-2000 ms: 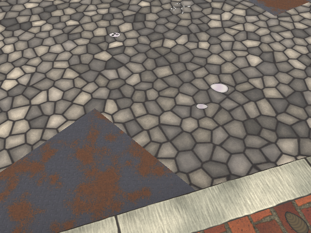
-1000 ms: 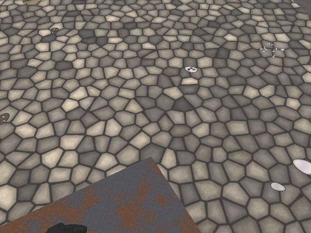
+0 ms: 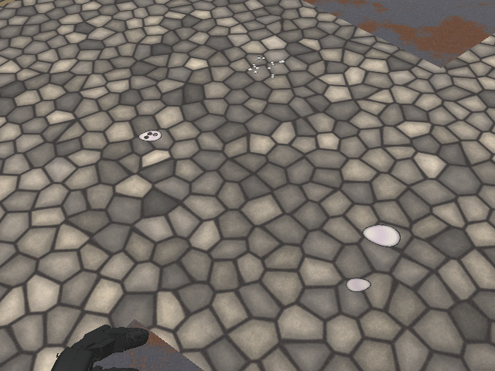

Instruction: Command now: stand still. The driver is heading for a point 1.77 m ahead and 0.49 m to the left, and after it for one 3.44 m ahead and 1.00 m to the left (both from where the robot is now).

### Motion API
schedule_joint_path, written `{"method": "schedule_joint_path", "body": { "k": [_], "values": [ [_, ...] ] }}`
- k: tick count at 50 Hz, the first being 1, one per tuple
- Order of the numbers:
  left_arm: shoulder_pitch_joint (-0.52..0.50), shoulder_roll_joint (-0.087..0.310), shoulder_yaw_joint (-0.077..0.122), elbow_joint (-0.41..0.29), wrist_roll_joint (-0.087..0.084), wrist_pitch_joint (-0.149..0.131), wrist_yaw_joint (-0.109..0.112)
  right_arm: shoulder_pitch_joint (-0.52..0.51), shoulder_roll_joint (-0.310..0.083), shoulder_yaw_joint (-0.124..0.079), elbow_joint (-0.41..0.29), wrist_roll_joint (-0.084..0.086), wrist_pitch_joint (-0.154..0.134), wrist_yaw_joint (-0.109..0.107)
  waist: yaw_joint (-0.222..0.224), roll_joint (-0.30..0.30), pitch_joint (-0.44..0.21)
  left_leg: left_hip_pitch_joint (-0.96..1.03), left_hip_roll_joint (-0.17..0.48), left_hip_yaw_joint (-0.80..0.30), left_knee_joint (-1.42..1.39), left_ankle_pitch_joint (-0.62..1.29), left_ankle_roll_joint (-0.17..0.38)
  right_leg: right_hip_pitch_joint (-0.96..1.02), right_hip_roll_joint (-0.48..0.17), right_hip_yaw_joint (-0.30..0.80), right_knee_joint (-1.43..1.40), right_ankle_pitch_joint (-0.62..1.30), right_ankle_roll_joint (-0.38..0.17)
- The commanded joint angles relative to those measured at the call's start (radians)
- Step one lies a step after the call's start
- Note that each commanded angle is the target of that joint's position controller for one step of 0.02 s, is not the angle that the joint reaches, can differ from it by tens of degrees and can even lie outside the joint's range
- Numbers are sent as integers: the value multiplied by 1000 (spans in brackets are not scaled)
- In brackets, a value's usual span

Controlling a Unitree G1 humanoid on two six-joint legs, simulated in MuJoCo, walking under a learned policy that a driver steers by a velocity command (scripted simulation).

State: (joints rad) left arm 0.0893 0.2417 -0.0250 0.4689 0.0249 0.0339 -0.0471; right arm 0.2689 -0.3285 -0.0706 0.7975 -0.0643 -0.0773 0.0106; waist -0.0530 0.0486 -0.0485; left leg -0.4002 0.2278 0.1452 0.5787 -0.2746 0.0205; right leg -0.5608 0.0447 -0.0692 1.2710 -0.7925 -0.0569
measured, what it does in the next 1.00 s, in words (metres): steps on the spot, turning left: left foot 0.12 m lower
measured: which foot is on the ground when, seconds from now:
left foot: up 0.00-0.68, down 0.70-1.00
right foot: down 0.00-0.72, up 0.74-1.00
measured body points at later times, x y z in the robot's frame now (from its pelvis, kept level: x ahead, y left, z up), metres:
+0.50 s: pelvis +0.02 -0.03 +0.07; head +0.04 -0.04 +0.52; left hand +0.01 +0.21 -0.05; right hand +0.24 -0.20 -0.03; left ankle +0.12 +0.16 -0.60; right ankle -0.05 -0.10 -0.62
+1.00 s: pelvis +0.08 +0.01 -0.01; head +0.10 +0.03 +0.43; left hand +0.09 +0.30 -0.12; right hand +0.33 -0.13 -0.12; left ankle +0.10 +0.13 -0.74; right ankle +0.19 -0.11 -0.62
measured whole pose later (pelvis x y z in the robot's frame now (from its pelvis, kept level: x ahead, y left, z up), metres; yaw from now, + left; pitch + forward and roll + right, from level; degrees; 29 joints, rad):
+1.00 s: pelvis +0.08 +0.01 -0.01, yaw +30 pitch +3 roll +0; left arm 0.15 0.22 0.04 0.64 0.01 0.02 0.09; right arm 0.12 -0.22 -0.01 0.74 -0.02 0.06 -0.05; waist 0.02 -0.02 0.02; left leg -0.44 -0.05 -0.06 0.53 -0.14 0.05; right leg -0.80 -0.05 0.06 1.38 -0.23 0.12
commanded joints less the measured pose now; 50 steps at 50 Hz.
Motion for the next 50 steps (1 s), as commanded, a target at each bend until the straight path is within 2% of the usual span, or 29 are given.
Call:
{"method": "schedule_joint_path", "body": {
  "k": [1,2,3,4,5,6,8,11,15,22,27,29,30,31,32,34,35,36,37,38,39,40,41,42,43,45,46,48,50],
  "values": [
    [420,260,84,25,97,-84,-7,-305,19,18,-248,46,-55,-29,285,-256,0,-754,-399,-539,289,-266,-7,521,-375,853,-694,1194,-207],
    [303,270,88,-2,73,-95,-37,-350,-10,13,-265,48,-72,-44,229,-338,60,-790,-401,-573,342,-183,-30,442,-345,702,-663,1215,-127],
    [152,225,71,-14,38,-103,-61,-289,-98,-13,-222,36,-78,-56,150,-323,-8,-719,-353,-557,403,-122,-64,368,-324,577,-601,1138,-77],
    [66,188,58,1,17,-101,-70,-196,-90,1,-186,16,-84,-67,60,-240,-35,-652,-329,-461,492,-56,-82,262,-304,454,-529,1082,-42],
    [5,175,48,6,20,-90,-82,-44,-70,13,-129,-2,-71,-51,-25,-167,-96,-510,-322,-391,620,53,-97,87,-271,388,-496,951,-40],
    [-31,162,39,3,33,-87,-85,29,-52,20,-98,-10,-44,-30,-58,-130,-134,-448,-340,-351,741,147,-107,-27,-270,368,-525,917,-57],
    [-70,127,19,15,57,-109,-67,42,-61,25,-90,-6,-2,-17,-47,-101,-177,-465,-346,-345,893,209,-133,-4,-319,364,-608,979,-115],
    [68,107,13,95,36,-145,-12,-19,-73,29,-123,8,9,-10,48,-86,-123,-601,-304,-361,871,250,-138,268,-315,284,-615,1006,-145],
    [232,109,20,188,38,-132,22,-120,-21,46,-173,-3,10,15,143,-110,-39,-736,-273,-347,693,302,-122,470,-330,236,-641,934,-189],
    [310,97,22,304,46,-137,52,-236,53,70,-194,-24,26,80,137,-141,31,-566,-173,-193,254,451,-77,367,-364,161,-731,678,-193],
    [297,80,15,369,72,-161,68,-222,42,56,-172,-12,39,89,99,-128,59,-343,-149,-144,132,491,-33,286,-383,83,-707,579,-125],
    [322,82,20,401,64,-163,78,-260,46,50,-172,-13,41,88,119,-124,78,-308,-146,-131,57,441,-21,322,-395,73,-679,510,-102],
    [297,175,85,366,-87,-107,106,-405,42,30,-227,171,68,83,196,-52,122,-291,-214,-127,-51,449,-32,327,-317,-48,-564,658,-46],
    [337,171,89,378,-88,-81,118,-417,80,43,-233,180,81,85,202,-64,92,-252,-247,-79,-107,473,-43,366,-320,-70,-512,676,-40],
    [368,151,98,387,-82,-64,124,-406,100,43,-230,156,93,84,201,-89,77,-176,-248,-72,-128,478,-37,349,-333,-79,-460,685,-39],
    [323,112,103,367,-79,-49,119,-230,108,25,-158,116,109,79,111,-91,35,76,-281,-24,-269,586,1,275,-307,-143,-285,727,-14],
    [326,77,96,367,-67,-56,111,-68,49,-8,-86,90,110,62,47,-52,-39,329,-292,-15,-291,702,55,181,-257,-179,-101,727,14],
    [306,49,93,335,-29,-70,104,88,-78,-50,-38,78,105,41,-20,97,-98,705,-120,-207,-131,1238,163,-195,-164,-179,291,123,77],
    [338,33,67,274,-28,-85,84,100,-160,-54,-60,58,101,24,-15,111,-310,967,117,-436,87,1474,335,-439,-154,-19,605,-135,122],
    [271,100,75,227,-44,-104,75,81,-171,-53,-95,60,112,14,-61,68,-426,919,167,-498,7,1342,415,-450,-149,90,703,-77,140],
    [225,99,68,170,-46,-108,82,-6,-156,-43,-113,70,122,1,-15,26,-405,825,163,-513,-49,1082,416,-509,-147,122,727,12,154],
    [220,73,59,152,-45,-99,102,-113,-134,-32,-126,81,132,-9,53,-19,-349,642,178,-578,-138,675,386,-498,-162,144,640,119,162],
    [199,88,69,178,-34,-68,130,-186,-70,-11,-154,79,136,-14,65,-74,-253,448,172,-572,-193,534,358,-441,-157,141,603,175,174],
    [201,93,76,183,-24,-40,150,-206,-69,-7,-160,68,134,-13,83,-60,-181,273,138,-565,-222,496,352,-365,-134,123,589,211,179],
    [228,152,102,186,-28,-29,161,-197,-73,-3,-162,59,123,-9,101,-86,-118,142,53,-519,-236,303,312,-310,-123,148,472,375,173],
    [210,98,98,172,-14,-23,169,-209,-63,4,-152,47,108,-23,105,7,-103,84,-4,-466,-213,305,278,-300,-94,127,488,456,172],
    [191,74,90,151,-17,-22,164,-192,-46,18,-138,48,111,-44,103,11,-78,60,-38,-417,-201,244,262,-296,-90,138,362,552,181],
    [157,19,73,128,-10,-22,148,-175,5,39,-120,39,119,-73,100,50,-95,53,-71,-369,-191,188,231,-219,-102,134,154,630,185],
    [138,-22,55,124,-4,-15,120,-176,16,38,-109,50,139,-82,92,111,-107,10,-104,-310,-226,25,193,-12,-103,92,-198,601,164]
  ]
}}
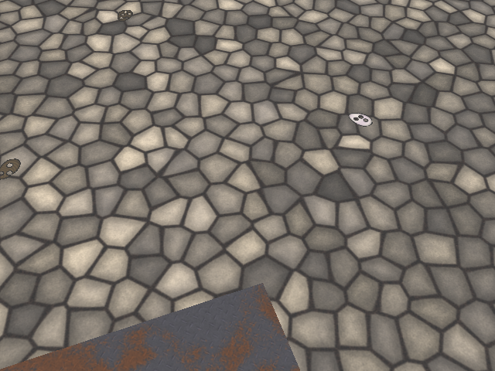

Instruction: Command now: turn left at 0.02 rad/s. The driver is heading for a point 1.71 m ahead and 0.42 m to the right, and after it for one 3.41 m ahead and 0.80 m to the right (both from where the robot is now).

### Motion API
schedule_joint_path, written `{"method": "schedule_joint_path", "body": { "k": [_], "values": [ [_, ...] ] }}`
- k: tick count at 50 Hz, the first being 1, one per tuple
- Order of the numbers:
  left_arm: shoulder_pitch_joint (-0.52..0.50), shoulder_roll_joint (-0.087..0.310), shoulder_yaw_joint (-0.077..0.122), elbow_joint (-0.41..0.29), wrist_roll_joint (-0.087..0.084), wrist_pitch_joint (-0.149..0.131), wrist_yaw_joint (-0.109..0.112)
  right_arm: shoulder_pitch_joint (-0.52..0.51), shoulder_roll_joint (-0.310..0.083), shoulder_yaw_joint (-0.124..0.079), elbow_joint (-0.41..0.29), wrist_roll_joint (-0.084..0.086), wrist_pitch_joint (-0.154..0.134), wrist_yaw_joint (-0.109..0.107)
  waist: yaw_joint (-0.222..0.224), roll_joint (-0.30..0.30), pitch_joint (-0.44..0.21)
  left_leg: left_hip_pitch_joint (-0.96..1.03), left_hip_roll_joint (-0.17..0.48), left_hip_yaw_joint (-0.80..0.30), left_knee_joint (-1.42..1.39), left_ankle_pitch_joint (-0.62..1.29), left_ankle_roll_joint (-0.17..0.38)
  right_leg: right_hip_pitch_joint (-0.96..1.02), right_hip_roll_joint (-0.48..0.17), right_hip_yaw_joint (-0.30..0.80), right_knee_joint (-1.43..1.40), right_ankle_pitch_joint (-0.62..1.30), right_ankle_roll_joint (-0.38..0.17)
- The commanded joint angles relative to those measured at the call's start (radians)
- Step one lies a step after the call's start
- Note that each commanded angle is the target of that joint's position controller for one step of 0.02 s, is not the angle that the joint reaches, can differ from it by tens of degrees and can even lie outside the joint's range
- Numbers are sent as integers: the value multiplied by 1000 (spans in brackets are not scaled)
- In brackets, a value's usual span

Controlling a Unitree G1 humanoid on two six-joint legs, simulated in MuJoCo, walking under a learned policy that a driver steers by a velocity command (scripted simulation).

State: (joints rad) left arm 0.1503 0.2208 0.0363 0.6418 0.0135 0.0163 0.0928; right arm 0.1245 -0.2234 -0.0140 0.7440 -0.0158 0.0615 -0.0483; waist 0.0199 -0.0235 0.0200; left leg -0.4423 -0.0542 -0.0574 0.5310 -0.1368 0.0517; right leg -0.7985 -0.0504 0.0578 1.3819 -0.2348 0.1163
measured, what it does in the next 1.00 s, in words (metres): steps on the spot, turning right: right foot, then left foot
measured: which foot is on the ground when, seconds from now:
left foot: down 0.00-0.14, up 0.16-0.58, down 0.60-1.00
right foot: up 0.00-0.10, down 0.12-0.60, up 0.62-1.00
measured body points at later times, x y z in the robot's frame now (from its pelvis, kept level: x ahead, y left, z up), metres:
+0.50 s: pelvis +0.00 -0.03 +0.01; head +0.02 -0.07 +0.45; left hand +0.16 +0.23 -0.08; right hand +0.17 -0.31 -0.09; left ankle +0.10 +0.09 -0.69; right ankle +0.04 -0.15 -0.73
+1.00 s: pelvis +0.04 -0.03 +0.01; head +0.06 -0.03 +0.46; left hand +0.33 +0.05 -0.07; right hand -0.05 -0.28 -0.11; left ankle +0.06 +0.08 -0.73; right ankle +0.04 -0.20 -0.69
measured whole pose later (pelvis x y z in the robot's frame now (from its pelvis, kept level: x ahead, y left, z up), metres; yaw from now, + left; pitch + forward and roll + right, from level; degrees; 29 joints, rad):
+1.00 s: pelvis +0.04 -0.03 +0.01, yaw -26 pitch +1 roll +0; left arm 0.11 0.20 0.02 0.55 -0.02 0.03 0.00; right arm 0.36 -0.21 -0.03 0.79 0.01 0.02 -0.04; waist -0.08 -0.04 0.00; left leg -0.19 0.01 0.06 0.47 -0.30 0.03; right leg -0.55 -0.02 0.05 0.86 -0.26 0.09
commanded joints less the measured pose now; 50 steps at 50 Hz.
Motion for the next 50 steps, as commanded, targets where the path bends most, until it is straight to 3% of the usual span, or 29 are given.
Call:
{"method": "schedule_joint_path", "body": {
  "k": [1,3,4,6,7,8,9,10,11,12,14,18,21,23,26,28,29,30,31,32,33,35,37,40,43,44,46,48,50],
  "values": [
    [87,-5,-7,-32,1,6,-37,-10,-91,-23,-42,-4,3,-17,7,212,-175,26,193,-113,-204,-188,162,334,-4,-49,-411,8,-23],
    [116,34,10,-7,-12,11,-60,23,-108,-34,-19,-13,-5,8,-3,242,-126,-37,246,-153,-239,-354,159,505,17,-85,-543,-32,-60],
    [122,56,19,-3,-13,12,-63,5,-103,-35,-22,-5,-9,14,5,241,-75,-48,245,-157,-229,-414,139,544,27,-97,-641,-34,-85],
    [92,78,29,-18,3,11,-60,16,-88,-38,-24,10,-15,7,-5,162,22,-35,210,-152,-145,-464,70,540,45,-82,-816,-93,-124],
    [97,115,34,-39,11,4,-60,37,-81,-43,-28,14,-17,0,-27,52,44,-74,159,-106,27,-423,13,559,-37,54,-870,-10,-147],
    [106,192,63,-43,4,3,-53,7,-60,-44,-75,15,-30,-8,-34,-236,63,-233,51,50,168,-356,-59,585,-177,315,-999,-45,-266],
    [160,206,68,-42,20,-7,-53,-149,-122,-67,-113,12,-44,-20,65,-267,90,-334,13,6,303,-414,-85,571,-281,584,-1152,-164,-377],
    [199,189,62,-29,46,-21,-48,-214,-129,-82,-127,18,-49,-23,78,-221,66,-396,24,-68,446,-426,-91,627,-290,635,-1148,-189,-396],
    [195,191,66,-29,41,-23,-38,-193,-101,-84,-111,12,-43,-26,62,-190,29,-442,21,-77,575,-415,-106,676,-268,594,-1115,-186,-379],
    [173,191,71,-36,21,-15,-28,-157,-97,-89,-93,3,-38,-23,50,-173,12,-487,18,-65,665,-370,-123,699,-238,527,-1083,-162,-356],
    [110,170,61,-60,0,1,-19,-115,-74,-90,-79,-11,-30,-15,7,-112,-37,-399,8,-21,774,-233,-145,595,-152,383,-1034,-12,-307],
    [101,139,48,-77,-13,27,-16,-132,-15,-60,-114,-15,-13,-3,0,-100,-93,-272,-19,26,627,-92,-149,536,-61,277,-988,90,-282],
    [123,185,63,-87,-8,39,-5,-188,-30,-54,-144,1,-22,7,21,-156,-109,-183,-30,-10,406,-114,-142,552,-77,365,-1020,-52,-299],
    [107,215,74,-102,-1,38,-7,-169,-67,-63,-139,13,-34,16,18,-194,-101,-114,-30,-27,328,-141,-129,530,-103,429,-1047,-109,-316],
    [96,214,76,-113,-6,39,-16,-120,-81,-71,-125,20,-51,29,14,-201,-84,46,-29,-29,166,-171,-105,487,-96,490,-1055,-127,-317],
    [84,199,72,-116,-16,41,-19,-46,-77,-79,-102,27,-57,35,-24,-175,-70,221,-15,-4,-33,-110,-80,418,-60,500,-1024,-161,-292],
    [106,168,65,-108,-19,39,-23,14,-90,-90,-85,29,-57,33,-48,-129,-78,366,21,-1,-128,-104,-65,333,-13,464,-957,-218,-260],
    [120,103,51,-106,-15,36,-32,138,-138,-103,-60,16,-58,33,-81,29,-137,584,199,-164,-148,-176,-6,145,89,319,-659,-349,-198],
    [78,62,42,-184,-33,9,-35,206,-245,-121,-47,-19,-58,46,-77,294,-107,652,448,-539,-201,-176,169,-194,259,176,-458,-498,-146],
    [-48,156,75,-207,-23,-24,-33,226,-211,-121,-41,-30,-72,46,-126,226,-16,594,500,-641,-260,-251,245,-360,186,214,-278,-428,-81],
    [-61,183,88,-195,-13,-26,-33,172,-167,-105,-51,-28,-74,35,-93,201,17,546,444,-516,-247,-248,211,-362,171,204,-149,-345,-68],
    [16,164,88,-139,4,1,-29,53,-105,-79,-75,-3,-61,14,-32,177,12,399,324,-283,-219,-142,101,-289,161,146,53,-184,-60],
    [91,153,85,-120,-4,18,-37,-23,-94,-62,-82,-14,-64,9,35,148,-14,171,254,-125,-219,70,96,-91,165,79,252,-50,-47],
    [55,124,59,-158,-7,30,-38,24,-101,-44,-67,-10,-58,-4,21,107,-13,118,248,-65,-213,163,156,-60,153,61,342,56,-9],
    [-57,71,23,-211,3,30,-44,147,-126,-48,-38,6,-46,-24,-36,95,-33,320,261,-64,-184,202,175,-138,113,90,48,102,6],
    [-94,53,12,-222,6,27,-51,165,-131,-51,-33,7,-43,-27,-51,107,-51,365,259,-54,-184,169,167,-109,90,83,-102,114,9],
    [-130,-4,-9,-207,-8,16,-78,197,-107,-43,-14,20,-50,-13,-75,130,-75,306,255,-70,-246,-125,152,94,14,26,-433,104,-1],
    [-158,35,6,-203,-42,-8,-98,231,-202,-74,-14,36,-58,2,-97,194,11,158,296,-142,-341,-315,179,282,41,-79,-536,-41,-23],
    [-152,96,32,-187,-64,-41,-102,239,-224,-84,-24,29,-65,8,-98,197,67,171,317,-210,-323,-385,181,331,57,-73,-693,-113,-62]
  ]
}}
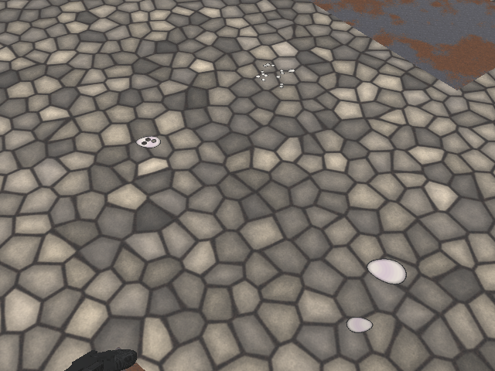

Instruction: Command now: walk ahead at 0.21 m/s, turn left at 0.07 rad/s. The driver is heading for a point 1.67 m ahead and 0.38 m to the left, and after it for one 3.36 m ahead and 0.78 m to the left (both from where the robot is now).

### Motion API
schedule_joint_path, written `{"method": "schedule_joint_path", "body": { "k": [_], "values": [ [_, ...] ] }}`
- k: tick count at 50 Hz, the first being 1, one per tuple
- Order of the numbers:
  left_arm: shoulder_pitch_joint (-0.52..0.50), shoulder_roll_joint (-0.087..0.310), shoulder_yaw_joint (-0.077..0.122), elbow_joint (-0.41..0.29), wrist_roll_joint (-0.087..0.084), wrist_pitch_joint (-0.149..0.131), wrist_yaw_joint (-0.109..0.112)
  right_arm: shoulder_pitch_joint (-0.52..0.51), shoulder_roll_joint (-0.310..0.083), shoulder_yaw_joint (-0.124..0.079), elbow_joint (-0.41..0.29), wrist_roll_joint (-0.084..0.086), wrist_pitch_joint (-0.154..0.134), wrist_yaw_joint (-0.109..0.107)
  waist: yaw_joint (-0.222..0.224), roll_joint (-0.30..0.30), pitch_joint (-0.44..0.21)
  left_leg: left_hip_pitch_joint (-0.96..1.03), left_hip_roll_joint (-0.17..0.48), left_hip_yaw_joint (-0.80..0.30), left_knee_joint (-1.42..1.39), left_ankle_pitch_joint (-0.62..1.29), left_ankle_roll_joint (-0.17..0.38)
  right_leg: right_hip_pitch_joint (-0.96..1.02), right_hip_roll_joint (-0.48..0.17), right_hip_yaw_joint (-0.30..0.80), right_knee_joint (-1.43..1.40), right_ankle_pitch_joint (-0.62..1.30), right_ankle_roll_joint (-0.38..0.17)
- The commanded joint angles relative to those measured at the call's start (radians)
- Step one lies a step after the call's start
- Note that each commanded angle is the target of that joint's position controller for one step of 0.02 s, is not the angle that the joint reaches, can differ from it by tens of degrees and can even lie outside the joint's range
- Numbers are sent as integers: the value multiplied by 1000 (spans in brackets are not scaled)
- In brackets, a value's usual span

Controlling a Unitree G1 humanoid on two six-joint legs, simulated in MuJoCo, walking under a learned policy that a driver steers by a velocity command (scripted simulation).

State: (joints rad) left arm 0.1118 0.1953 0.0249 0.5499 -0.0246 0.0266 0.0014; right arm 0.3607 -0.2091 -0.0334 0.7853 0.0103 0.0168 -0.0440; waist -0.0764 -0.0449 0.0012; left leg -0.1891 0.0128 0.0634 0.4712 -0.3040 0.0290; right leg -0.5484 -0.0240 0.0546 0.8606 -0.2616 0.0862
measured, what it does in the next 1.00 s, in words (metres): walks ahead, turning left: right foot, then left foot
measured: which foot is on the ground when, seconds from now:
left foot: down 0.00-0.08, up 0.10-0.56, down 0.58-1.00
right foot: up 0.00-0.06, down 0.08-0.58, up 0.60-1.00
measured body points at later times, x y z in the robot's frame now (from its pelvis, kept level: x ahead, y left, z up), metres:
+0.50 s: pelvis +0.19 +0.00 -0.02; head +0.23 +0.00 +0.43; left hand +0.10 +0.26 -0.14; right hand +0.46 -0.17 -0.11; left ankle +0.33 +0.17 -0.70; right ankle +0.04 -0.14 -0.74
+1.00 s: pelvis +0.47 +0.10 -0.01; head +0.50 +0.12 +0.44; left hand +0.58 +0.41 -0.08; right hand +0.65 -0.13 -0.12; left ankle +0.33 +0.14 -0.74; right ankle +0.67 +0.06 -0.72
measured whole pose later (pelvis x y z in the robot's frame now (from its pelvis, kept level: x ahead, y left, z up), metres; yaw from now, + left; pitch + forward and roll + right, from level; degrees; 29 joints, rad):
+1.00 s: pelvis +0.47 +0.10 -0.01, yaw +27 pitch +3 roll +2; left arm 0.06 0.26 0.04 0.66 -0.01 -0.11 -0.03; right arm 0.32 -0.26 -0.07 0.77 0.02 -0.06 0.00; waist -0.08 -0.04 0.00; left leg -0.06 -0.12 -0.13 0.39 -0.37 0.07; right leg -0.60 -0.03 0.02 0.55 0.02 -0.02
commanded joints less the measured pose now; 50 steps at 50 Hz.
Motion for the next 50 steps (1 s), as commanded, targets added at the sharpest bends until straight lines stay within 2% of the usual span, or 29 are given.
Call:
{"method": "schedule_joint_path", "body": {
  "k": [1,3,4,5,6,7,9,11,14,16,20,23,25,26,27,28,29,30,31,32,33,34,35,37,39,43,46,48,50],
  "values": [
    [-81,126,50,-76,-26,-68,-11,8,-230,-64,-64,5,-18,5,12,205,83,-56,256,-363,-236,-219,192,129,31,-60,-288,-56,-56],
    [37,124,65,-21,-13,-91,-2,33,-168,-48,-49,7,-17,11,69,159,25,-112,201,-342,-118,-137,135,385,29,-55,-444,-2,-106],
    [168,141,73,2,-3,-100,7,10,-92,-29,-61,-4,-26,21,132,95,-75,-229,124,-266,94,-154,77,616,-99,62,-447,37,-140],
    [277,245,103,35,26,-93,11,-8,-12,-8,-115,3,-53,28,156,-181,-144,-573,-14,-113,386,-249,8,846,-335,406,-477,-54,-263],
    [425,240,120,92,28,-101,4,-104,-108,-42,-131,30,-78,23,247,-137,-101,-753,-49,-214,596,-327,-17,827,-427,609,-571,-144,-371],
    [399,199,104,111,27,-116,1,-126,-158,-67,-141,36,-83,22,205,-91,-12,-824,-25,-269,709,-253,-6,778,-407,530,-583,-156,-353],
    [229,113,80,97,9,-126,0,-94,-139,-74,-108,16,-68,20,112,-121,43,-805,22,-254,727,-35,-2,635,-292,308,-622,-130,-261],
    [168,80,76,108,20,-134,0,-51,-118,-74,-68,7,-57,31,67,-127,39,-686,37,-230,739,125,-13,508,-214,131,-655,85,-212],
    [202,102,89,155,37,-149,1,-87,-90,-66,-70,11,-51,45,64,-35,42,-673,36,-238,696,257,-34,458,-205,7,-660,266,-220],
    [221,119,92,177,37,-151,10,-161,-79,-58,-97,8,-55,50,78,-22,64,-671,29,-236,563,343,-37,443,-206,-47,-656,325,-218],
    [267,153,97,216,27,-147,29,-309,-52,-40,-149,3,-60,78,123,-31,98,-576,26,-122,350,446,-21,426,-211,-142,-678,344,-196],
    [313,177,102,246,14,-128,34,-405,-45,-34,-204,13,-59,99,145,-25,126,-593,21,-63,270,329,16,529,-248,-172,-635,462,-192],
    [308,213,108,247,5,-114,37,-415,-61,-42,-228,12,-60,110,119,-43,92,-495,-22,9,225,195,59,568,-254,-212,-541,754,-178],
    [308,243,114,248,0,-109,41,-389,-82,-53,-235,10,-59,112,90,-72,47,-404,-59,46,228,118,82,581,-259,-225,-458,967,-174],
    [303,263,116,248,0,-106,44,-291,-127,-74,-224,13,-56,112,29,-95,-20,-261,-98,63,219,75,112,572,-258,-239,-311,1111,-171],
    [274,263,111,238,-6,-110,45,-111,-187,-106,-186,15,-53,102,-73,-81,-117,14,-124,43,128,158,160,464,-232,-262,-84,1085,-146],
    [275,230,96,205,13,-127,43,40,-268,-132,-153,18,-42,76,-124,43,-218,357,14,-202,89,209,223,168,-175,-254,248,614,-105],
    [376,101,44,151,26,-160,17,3,-370,-138,-175,24,-55,73,3,319,-383,670,323,-885,-67,36,473,-223,58,-93,648,-316,-52],
    [251,207,67,136,-2,-205,-4,110,-270,-109,-165,0,-50,63,-99,195,-440,697,303,-917,-163,-76,432,-339,28,104,674,-264,-80],
    [172,207,67,111,-26,-208,-3,61,-213,-94,-142,-5,-54,61,-79,175,-283,587,271,-746,-159,2,376,-400,-12,76,622,-191,-95],
    [150,183,60,102,1,-203,10,-51,-187,-82,-161,5,-63,63,-1,23,-168,361,218,-617,-165,133,326,-320,-61,65,492,-105,-95],
    [143,190,70,111,35,-191,20,-140,-151,-72,-177,7,-69,62,47,16,-116,202,175,-523,-181,244,298,-233,-92,53,394,-70,-83],
    [165,191,76,112,41,-173,19,-187,-144,-67,-193,-3,-70,58,88,37,-76,74,144,-472,-213,296,290,-154,-109,52,359,-39,-71],
    [171,173,74,108,46,-149,20,-200,-160,-73,-184,-1,-80,55,115,55,-48,-57,119,-415,-236,412,294,-96,-102,20,289,-12,-43],
    [99,145,61,81,56,-140,24,-174,-179,-77,-160,4,-83,43,106,63,-21,-139,87,-348,-240,473,279,-80,-84,-5,156,76,-20],
    [-54,99,33,65,39,-146,4,-82,-166,-71,-100,16,-78,34,22,110,-25,-132,35,-258,-210,357,204,24,-26,-41,-194,400,-30],
    [-134,136,39,42,16,-149,-16,-24,-186,-71,-72,15,-85,45,-18,129,-6,-23,108,-313,-198,274,200,5,-22,-31,-280,407,-71],
    [-164,159,45,21,13,-151,-27,4,-198,-73,-56,9,-85,46,-23,131,6,106,168,-345,-158,337,191,-62,-19,-26,-306,301,-116],
    [-136,174,50,18,10,-153,-38,4,-208,-77,-49,5,-77,41,1,140,3,196,191,-331,-104,497,166,-53,-2,-38,-333,194,-161]
  ]
}}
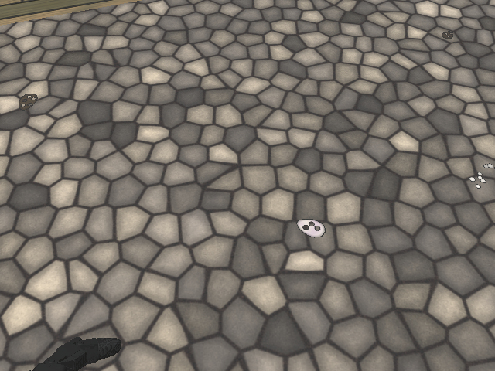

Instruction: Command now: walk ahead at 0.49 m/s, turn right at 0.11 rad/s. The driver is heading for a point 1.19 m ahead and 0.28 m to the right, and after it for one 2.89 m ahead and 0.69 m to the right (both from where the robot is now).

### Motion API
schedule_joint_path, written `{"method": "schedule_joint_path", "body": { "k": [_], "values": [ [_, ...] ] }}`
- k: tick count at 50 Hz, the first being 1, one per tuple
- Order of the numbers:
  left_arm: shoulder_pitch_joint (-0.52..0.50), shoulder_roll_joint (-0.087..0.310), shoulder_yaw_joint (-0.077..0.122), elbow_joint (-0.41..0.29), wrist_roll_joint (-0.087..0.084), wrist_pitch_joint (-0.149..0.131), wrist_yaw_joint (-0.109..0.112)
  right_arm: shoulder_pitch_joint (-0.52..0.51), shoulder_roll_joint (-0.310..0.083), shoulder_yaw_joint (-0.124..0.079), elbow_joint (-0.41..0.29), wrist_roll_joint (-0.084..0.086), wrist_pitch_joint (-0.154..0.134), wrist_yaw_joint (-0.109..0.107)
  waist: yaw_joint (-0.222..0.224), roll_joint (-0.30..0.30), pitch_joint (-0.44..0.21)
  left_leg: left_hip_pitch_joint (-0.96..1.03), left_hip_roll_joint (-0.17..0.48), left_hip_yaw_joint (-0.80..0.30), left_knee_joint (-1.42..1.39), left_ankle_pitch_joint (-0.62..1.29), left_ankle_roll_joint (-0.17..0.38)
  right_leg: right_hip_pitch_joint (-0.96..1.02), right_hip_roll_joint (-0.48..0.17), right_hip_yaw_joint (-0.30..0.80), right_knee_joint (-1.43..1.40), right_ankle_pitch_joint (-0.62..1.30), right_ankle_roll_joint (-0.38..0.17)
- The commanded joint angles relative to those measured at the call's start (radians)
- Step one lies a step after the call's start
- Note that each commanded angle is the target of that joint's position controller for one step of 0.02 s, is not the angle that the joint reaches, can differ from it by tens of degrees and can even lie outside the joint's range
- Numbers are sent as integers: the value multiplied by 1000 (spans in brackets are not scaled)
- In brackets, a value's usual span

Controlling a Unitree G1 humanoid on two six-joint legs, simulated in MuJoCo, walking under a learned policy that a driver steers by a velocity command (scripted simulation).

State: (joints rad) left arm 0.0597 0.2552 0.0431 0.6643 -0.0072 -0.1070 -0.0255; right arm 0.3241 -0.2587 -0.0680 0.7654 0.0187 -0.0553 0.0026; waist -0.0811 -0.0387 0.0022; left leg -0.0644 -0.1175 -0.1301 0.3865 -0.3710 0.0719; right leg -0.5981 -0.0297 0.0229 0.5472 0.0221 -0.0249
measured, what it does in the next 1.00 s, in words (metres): walks ahead, turning right: right foot, then left foot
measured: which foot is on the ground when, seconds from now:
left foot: down 0.00-0.06, up 0.08-0.52, down 0.54-1.00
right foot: up 0.00-0.02, down 0.04-0.56, up 0.58-1.00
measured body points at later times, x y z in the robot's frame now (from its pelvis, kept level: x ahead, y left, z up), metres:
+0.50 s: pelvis +0.28 -0.04 +0.01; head +0.31 -0.06 +0.45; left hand +0.36 +0.24 -0.11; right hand +0.48 -0.31 -0.06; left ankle +0.46 +0.06 -0.71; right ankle +0.16 -0.11 -0.73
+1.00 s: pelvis +0.52 -0.12 +0.00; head +0.55 -0.14 +0.45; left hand +0.84 -0.06 -0.07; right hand +0.36 -0.36 -0.13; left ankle +0.46 +0.05 -0.73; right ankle +0.59 -0.31 -0.71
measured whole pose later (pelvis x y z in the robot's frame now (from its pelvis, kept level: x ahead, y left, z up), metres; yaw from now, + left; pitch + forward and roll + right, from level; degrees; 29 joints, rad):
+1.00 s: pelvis +0.52 -0.12 +0.00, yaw -29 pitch +2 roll +2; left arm 0.04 0.26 0.03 0.60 -0.02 -0.05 -0.04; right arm 0.40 -0.29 -0.06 0.87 0.03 -0.07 0.01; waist -0.12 -0.04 0.03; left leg 0.04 -0.01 0.10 0.25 -0.34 -0.01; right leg -0.59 -0.07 0.03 0.60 -0.08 -0.03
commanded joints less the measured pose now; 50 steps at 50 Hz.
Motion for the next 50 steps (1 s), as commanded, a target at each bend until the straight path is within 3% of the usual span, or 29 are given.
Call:
{"method": "schedule_joint_path", "body": {
  "k": [1,2,3,4,5,6,7,8,9,11,13,16,19,23,25,26,27,28,29,30,31,32,33,35,39,44,47,49,50],
  "values": [
    [-19,129,41,-80,-6,-20,-14,16,-164,-43,-34,-4,-2,-9,47,136,-34,82,302,-103,52,754,106,94,36,-34,-40,-114,-75],
    [109,155,56,-44,-1,-21,-13,-7,-154,-37,-42,-7,0,-11,113,115,-116,55,255,-49,201,908,84,280,58,-46,-55,-65,-109],
    [278,206,68,-19,6,-20,-11,-20,-125,-21,-68,-24,-1,-16,180,34,-251,-99,199,1,467,742,48,564,-74,141,-39,36,-182],
    [353,280,89,5,1,-18,-17,110,-67,0,-70,-22,-16,-11,140,-224,-359,-494,31,71,839,103,-47,919,-283,600,-115,-150,-358],
    [370,196,69,7,-26,-10,-18,75,-113,-3,-75,-22,-32,-4,163,-192,-355,-657,45,-20,918,-147,-47,970,-297,780,-225,-358,-344],
    [298,159,55,-11,-22,-2,-9,-30,-154,-12,-105,2,-44,2,171,-106,-199,-734,96,-22,941,-66,-43,858,-276,661,-246,-379,-295],
    [250,150,51,-28,-5,7,-3,-105,-137,-6,-122,-2,-53,2,159,2,-119,-722,128,1,899,-3,-41,731,-236,563,-257,-287,-269],
    [222,141,46,-32,-3,12,-1,-137,-128,-7,-136,-21,-60,0,135,52,-57,-705,153,12,819,41,-50,629,-203,496,-274,-170,-263],
    [209,132,41,-36,3,12,2,-132,-122,-11,-141,-34,-59,-2,105,34,-54,-648,177,14,753,73,-58,571,-168,446,-290,-83,-253],
    [205,128,39,-31,-3,14,7,-110,-102,-8,-137,-40,-51,-6,80,-12,-55,-603,178,35,667,84,-88,518,-130,387,-309,15,-255],
    [225,147,45,-17,-10,16,14,-132,-88,-3,-141,-40,-39,-12,81,-21,-44,-598,169,59,578,116,-118,468,-111,340,-315,82,-257],
    [260,173,54,7,-18,29,30,-251,-60,9,-165,-37,-39,-13,115,-31,-19,-548,141,67,364,292,-139,400,-65,284,-309,83,-217],
    [310,176,55,31,-23,42,39,-346,-56,12,-181,-26,-50,-2,150,-51,-17,-463,101,67,212,428,-136,374,-46,295,-285,24,-185],
    [345,173,56,47,-27,59,47,-416,-87,1,-206,-14,-68,13,158,-56,-9,-427,79,33,103,381,-113,464,-79,404,-214,-50,-174],
    [323,177,62,42,-25,66,51,-376,-113,-12,-198,-9,-78,14,127,-86,-13,-354,81,30,67,314,-85,488,-91,448,-162,-20,-161],
    [298,166,59,33,-24,68,51,-299,-129,-23,-180,-9,-83,9,82,-89,-42,-240,83,45,20,326,-59,470,-66,440,-104,35,-142],
    [277,134,49,18,-17,65,46,-184,-162,-39,-160,-20,-85,2,24,-69,-128,-37,147,12,27,328,-14,408,-23,393,40,66,-110],
    [293,78,30,-2,3,61,43,-18,-222,-54,-148,-28,-81,-8,-30,59,-276,240,331,-172,51,275,57,262,53,289,322,-166,-70],
    [436,52,17,-17,-28,56,44,33,-256,-61,-113,-32,-66,-1,39,381,-350,464,525,-596,-27,81,207,-62,153,193,570,-633,-19],
    [425,154,35,10,-38,59,48,-4,-164,-45,-133,-13,-59,1,26,261,-249,385,524,-620,-63,-98,185,-166,57,192,689,-589,-2],
    [320,193,47,-1,-29,64,46,-43,-114,-31,-140,-11,-53,-2,4,163,-125,263,475,-467,-81,-63,144,-184,29,165,717,-489,9],
    [268,180,48,-12,-17,67,46,-83,-105,-24,-139,-18,-49,-2,21,91,-53,145,433,-353,-106,59,124,-158,-1,135,708,-420,20],
    [235,165,50,-27,-8,66,42,-104,-92,-19,-129,-22,-47,-1,36,88,-6,66,401,-278,-131,153,120,-148,-27,129,677,-374,24],
    [239,125,45,-37,-20,70,30,-115,-79,-14,-111,-29,-52,-1,63,136,8,-20,356,-154,-179,243,110,-98,-61,105,645,-334,26],
    [174,80,28,-70,-11,74,24,-86,-122,-26,-58,-22,-63,3,64,106,22,-47,357,-30,-230,397,143,-132,-78,93,522,-250,47],
    [28,55,4,-98,-5,49,0,-48,-167,-27,-9,-3,-50,7,24,85,42,-41,319,106,-233,469,120,-47,-60,23,198,-30,30],
    [-71,61,0,-137,-11,41,-15,28,-194,-29,34,14,-36,10,-4,93,63,16,352,90,-216,467,114,-16,-44,-11,87,-48,10],
    [-90,82,7,-155,-12,34,-20,55,-207,-28,55,20,-21,11,12,111,65,69,378,62,-171,535,103,18,-21,-22,24,-130,-13],
    [-55,103,17,-149,-11,31,-21,54,-221,-30,60,20,-14,8,42,124,45,81,379,58,-124,622,91,89,0,-31,-10,-157,-26]
  ]
}}
Velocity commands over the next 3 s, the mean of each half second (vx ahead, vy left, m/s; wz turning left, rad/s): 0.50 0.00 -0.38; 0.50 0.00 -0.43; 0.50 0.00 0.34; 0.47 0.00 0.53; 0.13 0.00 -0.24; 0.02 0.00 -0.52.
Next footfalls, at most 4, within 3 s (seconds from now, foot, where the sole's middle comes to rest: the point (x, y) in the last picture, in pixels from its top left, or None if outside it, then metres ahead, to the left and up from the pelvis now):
0.04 right None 0.20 -0.11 -0.77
0.54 left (226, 359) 0.50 0.03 -0.77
1.04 right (352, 304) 0.63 -0.33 -0.77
1.58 left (285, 207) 0.97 -0.18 -0.77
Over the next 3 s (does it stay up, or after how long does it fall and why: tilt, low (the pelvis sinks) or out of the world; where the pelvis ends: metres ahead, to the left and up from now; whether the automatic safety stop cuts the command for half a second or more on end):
stays up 1.14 -0.30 0.00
